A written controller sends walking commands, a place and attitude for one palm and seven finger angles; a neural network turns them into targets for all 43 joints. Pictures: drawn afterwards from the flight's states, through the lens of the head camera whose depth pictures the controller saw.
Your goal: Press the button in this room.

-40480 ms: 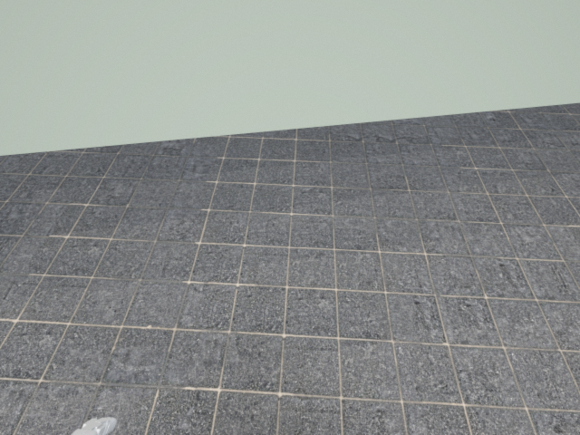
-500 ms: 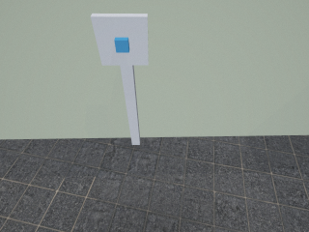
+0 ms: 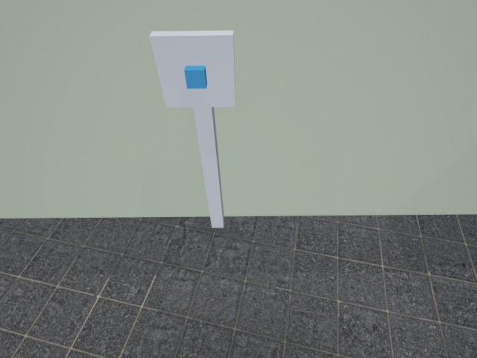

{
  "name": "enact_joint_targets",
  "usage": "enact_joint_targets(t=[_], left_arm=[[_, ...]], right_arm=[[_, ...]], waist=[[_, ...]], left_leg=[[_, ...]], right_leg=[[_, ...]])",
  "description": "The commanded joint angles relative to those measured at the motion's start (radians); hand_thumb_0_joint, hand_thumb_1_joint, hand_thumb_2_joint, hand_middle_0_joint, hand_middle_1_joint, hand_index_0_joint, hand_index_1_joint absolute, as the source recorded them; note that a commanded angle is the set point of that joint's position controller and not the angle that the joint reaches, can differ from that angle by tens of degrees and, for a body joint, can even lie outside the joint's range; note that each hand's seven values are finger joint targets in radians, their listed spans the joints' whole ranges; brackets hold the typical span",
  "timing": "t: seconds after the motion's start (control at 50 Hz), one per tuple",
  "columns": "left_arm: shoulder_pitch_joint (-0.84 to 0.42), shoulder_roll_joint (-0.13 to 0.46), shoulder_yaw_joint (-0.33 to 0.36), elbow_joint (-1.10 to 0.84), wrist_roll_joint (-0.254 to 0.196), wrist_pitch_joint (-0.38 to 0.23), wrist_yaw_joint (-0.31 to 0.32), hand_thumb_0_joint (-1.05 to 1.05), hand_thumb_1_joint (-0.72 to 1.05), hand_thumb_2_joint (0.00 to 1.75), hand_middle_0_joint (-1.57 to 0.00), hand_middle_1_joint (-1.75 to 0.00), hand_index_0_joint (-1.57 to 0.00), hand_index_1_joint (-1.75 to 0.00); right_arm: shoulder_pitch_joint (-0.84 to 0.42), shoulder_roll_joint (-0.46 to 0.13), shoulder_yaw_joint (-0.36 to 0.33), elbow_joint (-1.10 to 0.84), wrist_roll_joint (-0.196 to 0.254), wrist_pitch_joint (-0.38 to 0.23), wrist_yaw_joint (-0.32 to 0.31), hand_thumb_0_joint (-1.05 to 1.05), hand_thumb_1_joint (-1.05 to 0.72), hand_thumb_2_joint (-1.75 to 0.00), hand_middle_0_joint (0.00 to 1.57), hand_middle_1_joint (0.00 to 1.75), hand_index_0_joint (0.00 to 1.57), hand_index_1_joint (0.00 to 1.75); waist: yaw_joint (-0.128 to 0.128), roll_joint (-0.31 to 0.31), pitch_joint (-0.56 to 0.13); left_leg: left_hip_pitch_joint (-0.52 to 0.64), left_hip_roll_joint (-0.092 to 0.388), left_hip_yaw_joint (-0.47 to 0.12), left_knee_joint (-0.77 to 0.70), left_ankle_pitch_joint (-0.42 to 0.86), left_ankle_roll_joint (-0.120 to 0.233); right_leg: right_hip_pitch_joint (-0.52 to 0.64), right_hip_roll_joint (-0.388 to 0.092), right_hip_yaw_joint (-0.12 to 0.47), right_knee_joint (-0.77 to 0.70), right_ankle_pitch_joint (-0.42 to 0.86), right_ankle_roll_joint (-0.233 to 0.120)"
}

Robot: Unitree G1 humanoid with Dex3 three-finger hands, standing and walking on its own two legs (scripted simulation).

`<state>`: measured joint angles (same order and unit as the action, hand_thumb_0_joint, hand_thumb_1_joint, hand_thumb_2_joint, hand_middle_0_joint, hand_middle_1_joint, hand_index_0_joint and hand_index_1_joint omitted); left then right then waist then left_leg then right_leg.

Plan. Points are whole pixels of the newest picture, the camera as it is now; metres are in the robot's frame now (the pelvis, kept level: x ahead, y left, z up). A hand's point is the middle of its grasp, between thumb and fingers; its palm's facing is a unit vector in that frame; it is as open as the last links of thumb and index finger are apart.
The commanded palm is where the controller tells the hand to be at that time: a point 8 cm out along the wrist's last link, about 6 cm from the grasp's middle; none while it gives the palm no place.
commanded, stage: let the arm hang, fingers relaxed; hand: left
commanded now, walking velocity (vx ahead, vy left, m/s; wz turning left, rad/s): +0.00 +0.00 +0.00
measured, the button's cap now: (196, 76) +0.79 +0.16 +0.07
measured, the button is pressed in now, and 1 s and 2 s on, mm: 0 0 0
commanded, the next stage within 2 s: stand and wait in 0.32 s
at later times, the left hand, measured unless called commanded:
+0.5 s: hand out of the picture +0.04 +0.19 -0.17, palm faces +0.01 -0.97 -0.25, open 7.4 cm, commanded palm none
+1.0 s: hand out of the picture +0.10 +0.22 -0.15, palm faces -0.02 -0.94 -0.34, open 7.4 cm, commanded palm none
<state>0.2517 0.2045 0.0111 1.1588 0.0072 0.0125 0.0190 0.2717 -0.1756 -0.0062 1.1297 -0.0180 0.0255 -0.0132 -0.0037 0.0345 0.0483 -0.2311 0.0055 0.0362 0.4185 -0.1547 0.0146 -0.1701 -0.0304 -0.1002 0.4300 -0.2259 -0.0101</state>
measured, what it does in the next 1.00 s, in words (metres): stands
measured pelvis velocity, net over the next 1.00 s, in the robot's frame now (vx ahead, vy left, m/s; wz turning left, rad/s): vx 0.02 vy -0.02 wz -0.01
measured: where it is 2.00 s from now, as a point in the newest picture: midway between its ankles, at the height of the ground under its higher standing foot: outside the picture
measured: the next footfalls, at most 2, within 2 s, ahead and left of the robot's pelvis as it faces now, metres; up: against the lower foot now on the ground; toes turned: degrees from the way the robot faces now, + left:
none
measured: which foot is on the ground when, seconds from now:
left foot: down 0.00-1.00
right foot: down 0.00-1.00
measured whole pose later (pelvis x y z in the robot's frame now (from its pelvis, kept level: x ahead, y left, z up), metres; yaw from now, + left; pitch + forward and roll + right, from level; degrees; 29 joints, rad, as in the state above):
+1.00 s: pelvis +0.02 -0.02 +0.01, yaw -1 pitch -2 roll +0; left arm 0.10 0.30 0.02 1.15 0.01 -0.01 0.00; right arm 0.11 -0.32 -0.01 1.12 -0.02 0.01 -0.01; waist -0.01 0.03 0.07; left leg -0.16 0.03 0.04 0.32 -0.14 -0.01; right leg -0.10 0.00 -0.10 0.32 -0.20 -0.03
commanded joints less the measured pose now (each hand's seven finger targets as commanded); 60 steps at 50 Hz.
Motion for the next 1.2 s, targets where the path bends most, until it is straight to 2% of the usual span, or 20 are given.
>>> enact_joint_targets(t=[0.0, 0.02, 0.08, 0.12, 0.18, 0.28, 0.46, 0.52, 0.66, 0.76, 0.94, 1.0, 1.18], left_arm=[[0.035, 0.133, 0.028, -0.037, 0.005, -0.020, 0.010, 0.00, 0.90, 0.90, -0.20, -0.30, -0.20, -0.30], [0.026, 0.130, 0.029, -0.038, 0.006, -0.019, 0.011, 0.00, 0.90, 0.90, -0.20, -0.30, -0.20, -0.30], [0.012, 0.130, 0.033, -0.044, 0.005, -0.023, 0.010, 0.00, 0.90, 0.90, -0.20, -0.30, -0.20, -0.30], [0.003, 0.129, 0.033, -0.048, 0.006, -0.024, 0.010, 0.00, 0.90, 0.90, -0.20, -0.30, -0.20, -0.30], [-0.010, 0.131, 0.035, -0.051, 0.005, -0.028, 0.010, 0.00, 0.90, 0.90, -0.20, -0.30, -0.20, -0.30], [-0.025, 0.139, 0.036, -0.054, 0.005, -0.029, 0.009, 0.00, 0.90, 0.90, -0.20, -0.30, -0.20, -0.30], [-0.051, 0.173, 0.040, -0.051, 0.003, -0.035, 0.006, 0.00, 0.90, 0.90, -0.20, -0.30, -0.20, -0.30], [-0.067, 0.196, 0.043, -0.051, 0.004, -0.036, 0.004, 0.00, 0.90, 0.90, -0.20, -0.30, -0.20, -0.30], [-0.100, 0.237, 0.045, -0.051, 0.003, -0.039, -0.001, 0.00, 0.90, 0.90, -0.20, -0.30, -0.20, -0.30], [-0.124, 0.262, 0.046, -0.052, 0.002, -0.044, -0.002, 0.00, 0.90, 0.90, -0.20, -0.30, -0.20, -0.30], [-0.168, 0.300, 0.044, -0.061, 0.003, -0.047, -0.004, 0.00, 0.90, 0.90, -0.20, -0.30, -0.20, -0.30], [-0.176, 0.307, 0.045, -0.067, 0.003, -0.049, -0.003, 0.00, 0.90, 0.90, -0.20, -0.30, -0.20, -0.30], [-0.190, 0.320, 0.045, -0.076, 0.003, -0.053, -0.002, 0.00, 0.90, 0.90, -0.20, -0.30, -0.20, -0.30]], right_arm=[[0.031, -0.115, -0.026, -0.029, -0.003, -0.018, -0.012, 0.00, -0.90, -0.90, 0.20, 0.30, 0.20, 0.30], [0.030, -0.107, -0.024, -0.027, -0.004, -0.017, -0.012, 0.00, -0.90, -0.90, 0.20, 0.30, 0.20, 0.30], [0.022, -0.109, -0.025, -0.028, -0.005, -0.022, -0.012, 0.00, -0.90, -0.90, 0.20, 0.30, 0.20, 0.30], [0.014, -0.115, -0.025, -0.030, -0.004, -0.023, -0.013, 0.00, -0.90, -0.90, 0.20, 0.30, 0.20, 0.30], [0.003, -0.116, -0.026, -0.030, -0.003, -0.027, -0.014, 0.00, -0.90, -0.90, 0.20, 0.30, 0.20, 0.30], [-0.014, -0.127, -0.027, -0.032, -0.004, -0.026, -0.014, 0.00, -0.90, -0.90, 0.20, 0.30, 0.20, 0.30], [-0.046, -0.174, -0.032, -0.034, -0.002, -0.029, -0.016, 0.00, -0.90, -0.90, 0.20, 0.30, 0.20, 0.30], [-0.057, -0.192, -0.036, -0.036, 0.000, -0.028, -0.014, 0.00, -0.90, -0.90, 0.20, 0.30, 0.20, 0.30], [-0.095, -0.240, -0.037, -0.037, 0.000, -0.030, -0.012, 0.00, -0.90, -0.90, 0.20, 0.30, 0.20, 0.30], [-0.126, -0.270, -0.038, -0.041, 0.000, -0.034, -0.011, 0.00, -0.90, -0.90, 0.20, 0.30, 0.20, 0.30], [-0.173, -0.313, -0.036, -0.048, 0.000, -0.036, -0.005, 0.00, -0.90, -0.90, 0.20, 0.30, 0.20, 0.30], [-0.185, -0.322, -0.036, -0.053, 0.001, -0.037, -0.005, 0.00, -0.90, -0.90, 0.20, 0.30, 0.20, 0.30], [-0.192, -0.337, -0.034, -0.058, 0.002, -0.041, -0.006, 0.00, -0.90, -0.90, 0.20, 0.30, 0.20, 0.30]], waist=[[0.003, -0.024, 0.046], [-0.001, -0.024, 0.057], [0.000, -0.008, 0.027], [0.000, -0.032, 0.026], [0.000, -0.018, 0.020], [-0.003, -0.015, 0.013], [-0.004, -0.017, -0.011], [-0.005, -0.040, -0.006], [-0.005, -0.023, -0.016], [-0.004, -0.019, -0.047], [-0.004, -0.040, -0.056], [-0.002, -0.021, -0.064], [-0.005, -0.039, -0.099]], left_leg=[[-0.003, 0.092, -0.095, -0.093, -0.043, 0.014], [-0.010, 0.093, -0.094, -0.098, -0.054, 0.011], [0.003, 0.094, -0.095, -0.097, -0.016, 0.010], [0.006, 0.100, -0.096, -0.098, 0.000, 0.009], [0.017, 0.100, -0.092, -0.093, 0.044, 0.006], [0.033, 0.102, -0.086, -0.094, 0.036, 0.002], [0.068, 0.112, -0.089, -0.097, 0.065, 0.003], [0.070, 0.113, -0.089, -0.100, 0.056, 0.003], [0.082, 0.118, -0.093, -0.110, 0.048, 0.003], [0.103, 0.125, -0.096, -0.112, 0.096, 0.002], [0.125, 0.132, -0.096, -0.134, 0.118, -0.002], [0.134, 0.131, -0.096, -0.133, 0.143, -0.002], [0.164, 0.137, -0.087, -0.135, 0.199, -0.006]], right_leg=[[-0.068, -0.090, 0.092, -0.127, -0.096, -0.046], [-0.070, -0.092, 0.091, -0.129, -0.105, -0.045], [-0.046, -0.093, 0.094, -0.124, -0.064, -0.044], [-0.041, -0.092, 0.090, -0.125, -0.047, -0.041], [-0.027, -0.096, 0.095, -0.129, -0.005, -0.040], [-0.027, -0.097, 0.098, -0.142, -0.010, -0.040], [-0.006, -0.099, 0.102, -0.157, 0.026, -0.044], [-0.007, -0.100, 0.105, -0.169, 0.014, -0.044], [0.001, -0.104, 0.117, -0.182, 0.002, -0.047], [0.030, -0.109, 0.120, -0.178, 0.081, -0.046], [0.045, -0.114, 0.122, -0.190, 0.114, -0.038], [0.056, -0.114, 0.124, -0.188, 0.149, -0.037], [0.093, -0.118, 0.122, -0.181, 0.249, -0.033]])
